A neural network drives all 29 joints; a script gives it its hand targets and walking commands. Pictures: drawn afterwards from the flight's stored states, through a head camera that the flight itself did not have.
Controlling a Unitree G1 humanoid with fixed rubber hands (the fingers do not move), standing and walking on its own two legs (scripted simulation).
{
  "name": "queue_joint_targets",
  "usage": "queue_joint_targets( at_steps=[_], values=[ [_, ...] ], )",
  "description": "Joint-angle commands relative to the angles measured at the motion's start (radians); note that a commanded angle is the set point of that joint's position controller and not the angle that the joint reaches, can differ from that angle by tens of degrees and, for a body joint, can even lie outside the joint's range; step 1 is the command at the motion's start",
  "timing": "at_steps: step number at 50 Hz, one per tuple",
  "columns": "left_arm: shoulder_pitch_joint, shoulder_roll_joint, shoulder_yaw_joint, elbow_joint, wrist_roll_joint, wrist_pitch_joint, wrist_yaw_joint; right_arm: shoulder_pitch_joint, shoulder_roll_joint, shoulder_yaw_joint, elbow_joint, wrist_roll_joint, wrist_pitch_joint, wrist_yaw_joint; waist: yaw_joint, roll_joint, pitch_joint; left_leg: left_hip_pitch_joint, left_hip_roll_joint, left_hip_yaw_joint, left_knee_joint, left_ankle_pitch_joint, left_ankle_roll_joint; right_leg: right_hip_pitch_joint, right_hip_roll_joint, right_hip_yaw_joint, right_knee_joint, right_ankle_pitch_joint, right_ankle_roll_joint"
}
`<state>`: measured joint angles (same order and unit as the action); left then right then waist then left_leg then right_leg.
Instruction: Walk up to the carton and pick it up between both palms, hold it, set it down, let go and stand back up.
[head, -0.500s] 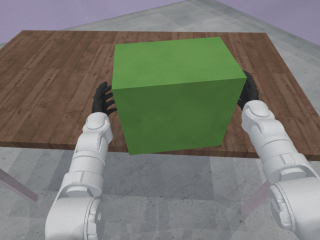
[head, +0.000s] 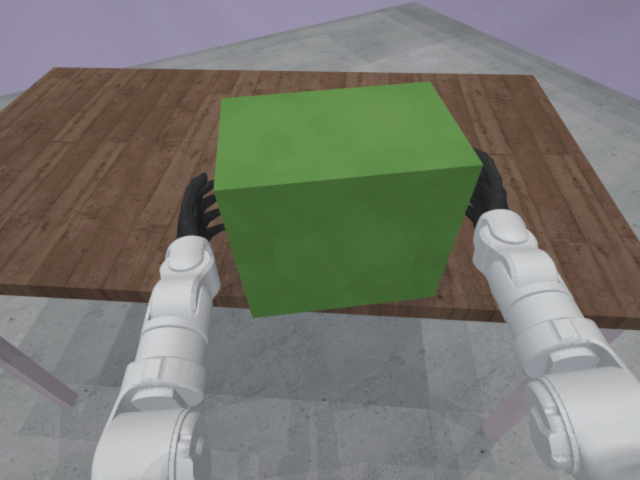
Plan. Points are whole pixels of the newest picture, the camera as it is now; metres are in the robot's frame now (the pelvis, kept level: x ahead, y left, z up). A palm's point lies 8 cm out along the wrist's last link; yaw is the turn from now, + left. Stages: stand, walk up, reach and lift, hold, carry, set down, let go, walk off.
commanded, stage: reach and lift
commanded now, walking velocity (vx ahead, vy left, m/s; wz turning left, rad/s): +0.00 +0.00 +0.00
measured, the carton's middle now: (336, 206) +0.48 +0.04 +0.09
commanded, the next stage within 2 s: none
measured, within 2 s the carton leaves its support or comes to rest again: leaves its support in 0.18 s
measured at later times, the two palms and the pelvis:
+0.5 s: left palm (158, 218) +0.36 +0.24 +0.17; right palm (493, 210) +0.39 -0.13 +0.18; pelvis -0.01 +0.01 +0.00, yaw +3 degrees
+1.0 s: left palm (164, 219) +0.36 +0.23 +0.18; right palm (497, 206) +0.39 -0.13 +0.19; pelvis -0.02 +0.01 +0.00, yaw +1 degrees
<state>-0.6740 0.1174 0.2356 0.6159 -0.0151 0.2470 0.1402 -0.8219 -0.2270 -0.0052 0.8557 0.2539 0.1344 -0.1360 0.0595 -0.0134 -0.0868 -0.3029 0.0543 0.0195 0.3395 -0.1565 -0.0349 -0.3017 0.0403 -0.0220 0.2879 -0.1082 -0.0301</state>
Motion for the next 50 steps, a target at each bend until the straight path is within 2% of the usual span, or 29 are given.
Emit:
queue_joint_targets(
  at_steps=[1, 4, 5, 8, 11, 15, 16, 18, 20, 23, 28, 33, 35, 39, 41, 42, 45, 50],
  values=[
    [-0.571, -0.199, -0.145, -0.266, 0.016, -0.090, -0.107, -0.563, 0.268, 0.078, -0.245, -0.063, -0.093, 0.095, 0.018, -0.011, -0.614, 0.120, -0.059, 0.024, 0.006, 0.388, -0.001, 0.458, -0.034, 0.017, 0.046, 0.455, 0.069],
    [-0.705, -0.536, -0.229, -0.248, 0.084, -0.110, -0.205, -0.622, 0.623, 0.102, -0.261, -0.182, -0.126, 0.182, -0.011, -0.012, -0.631, 0.133, -0.057, 0.019, -0.008, 0.366, -0.005, 0.480, -0.044, 0.010, 0.035, 0.446, 0.071],
    [-0.702, -0.585, -0.258, -0.237, 0.096, -0.113, -0.225, -0.589, 0.667, 0.104, -0.256, -0.213, -0.136, 0.202, -0.021, -0.010, -0.635, 0.141, -0.061, 0.022, -0.013, 0.359, -0.009, 0.491, -0.046, 0.007, 0.036, 0.449, 0.071],
    [-0.687, -0.577, -0.292, -0.211, 0.125, -0.124, -0.255, -0.565, 0.642, 0.092, -0.259, -0.279, -0.185, 0.228, -0.042, 0.010, -0.671, 0.152, -0.069, 0.030, -0.016, 0.367, -0.025, 0.544, -0.050, -0.007, 0.051, 0.516, 0.070],
    [-0.725, -0.570, -0.289, -0.188, 0.150, -0.132, -0.270, -0.614, 0.607, 0.045, -0.248, -0.340, -0.232, 0.232, -0.070, 0.034, -0.656, 0.169, -0.072, 0.038, -0.018, 0.359, -0.036, 0.561, -0.048, -0.026, 0.055, 0.512, 0.064],
    [-0.782, -0.588, -0.292, -0.173, 0.164, -0.132, -0.270, -0.661, 0.577, -0.016, -0.230, -0.387, -0.285, 0.234, -0.092, 0.061, -0.573, 0.237, -0.066, 0.040, -0.021, 0.346, -0.050, 0.493, -0.031, -0.059, 0.027, 0.371, 0.053],
    [-0.785, -0.582, -0.278, -0.138, 0.175, -0.122, -0.268, -0.658, 0.556, -0.036, -0.192, -0.396, -0.284, 0.237, -0.096, 0.066, -0.517, 0.251, -0.065, 0.042, -0.028, 0.324, -0.054, 0.460, -0.029, -0.065, 0.012, 0.312, 0.050],
    [-0.793, -0.603, -0.276, -0.144, 0.182, -0.101, -0.262, -0.663, 0.530, -0.069, -0.167, -0.410, -0.291, 0.243, -0.100, 0.087, -0.479, 0.308, -0.060, 0.043, -0.030, 0.328, -0.059, 0.405, -0.022, -0.080, -0.005, 0.226, 0.041],
    [-0.777, -0.598, -0.245, -0.103, 0.207, -0.056, -0.260, -0.644, 0.487, -0.110, -0.092, -0.426, -0.272, 0.250, -0.105, 0.090, -0.371, 0.328, -0.057, 0.045, -0.047, 0.267, -0.057, 0.347, -0.025, -0.087, -0.033, 0.101, 0.031],
    [-0.736, -0.586, -0.199, -0.091, 0.230, 0.016, -0.261, -0.623, 0.448, -0.143, -0.033, -0.416, -0.238, 0.266, -0.089, 0.087, -0.274, 0.331, -0.059, 0.058, -0.076, 0.191, -0.046, 0.328, -0.026, -0.094, -0.047, 0.003, 0.025],
    [-0.689, -0.552, -0.121, -0.070, 0.261, 0.110, -0.261, -0.650, 0.421, -0.141, -0.025, -0.375, -0.198, 0.298, -0.052, 0.058, -0.166, 0.277, -0.073, 0.081, -0.122, 0.078, -0.015, 0.325, -0.028, -0.098, -0.054, -0.085, 0.027],
    [-0.767, -0.555, -0.098, -0.096, 0.264, 0.109, -0.241, -0.705, 0.473, -0.129, -0.070, -0.368, -0.203, 0.326, -0.021, 0.020, -0.219, 0.246, -0.074, 0.084, -0.136, 0.003, 0.009, 0.269, -0.023, -0.105, -0.051, -0.136, 0.031],
    [-0.815, -0.571, -0.115, -0.125, 0.246, 0.081, -0.226, -0.746, 0.505, -0.109, -0.120, -0.368, -0.220, 0.329, -0.008, 0.002, -0.324, 0.276, -0.077, 0.086, -0.111, 0.050, 0.013, 0.256, -0.019, -0.109, -0.045, -0.084, 0.034],
    [-0.894, -0.622, -0.213, -0.236, 0.173, 0.021, -0.184, -0.787, 0.561, -0.047, -0.200, -0.344, -0.237, 0.317, 0.005, 0.009, -0.634, 0.383, -0.073, 0.072, -0.037, 0.264, -0.005, 0.279, 0.001, -0.097, -0.011, 0.103, 0.036],
    [-0.905, -0.625, -0.252, -0.247, 0.142, 0.007, -0.169, -0.766, 0.574, -0.023, -0.191, -0.332, -0.228, 0.306, -0.007, 0.003, -0.703, 0.398, -0.065, 0.057, -0.017, 0.297, -0.010, 0.287, 0.004, -0.085, -0.008, 0.141, 0.034],
    [-0.909, -0.634, -0.283, -0.282, 0.122, 0.004, -0.164, -0.768, 0.581, 0.002, -0.224, -0.317, -0.226, 0.299, -0.012, 0.004, -0.760, 0.411, -0.062, 0.047, 0.000, 0.347, -0.017, 0.310, 0.006, -0.079, 0.003, 0.196, 0.034],
    [-0.879, -0.625, -0.314, -0.289, 0.110, 0.030, -0.167, -0.722, 0.551, 0.025, -0.218, -0.289, -0.196, 0.272, -0.045, -0.001, -0.732, 0.431, -0.056, 0.028, 0.015, 0.386, -0.028, 0.338, 0.005, -0.063, -0.003, 0.234, 0.034],
    [-0.777, -0.560, -0.251, -0.258, 0.165, 0.151, -0.222, -0.720, 0.482, 0.018, -0.186, -0.245, -0.113, 0.224, -0.088, -0.027, -0.408, 0.351, -0.070, 0.035, -0.037, 0.254, -0.017, 0.444, -0.019, -0.040, -0.026, 0.190, 0.043]
  ],
)
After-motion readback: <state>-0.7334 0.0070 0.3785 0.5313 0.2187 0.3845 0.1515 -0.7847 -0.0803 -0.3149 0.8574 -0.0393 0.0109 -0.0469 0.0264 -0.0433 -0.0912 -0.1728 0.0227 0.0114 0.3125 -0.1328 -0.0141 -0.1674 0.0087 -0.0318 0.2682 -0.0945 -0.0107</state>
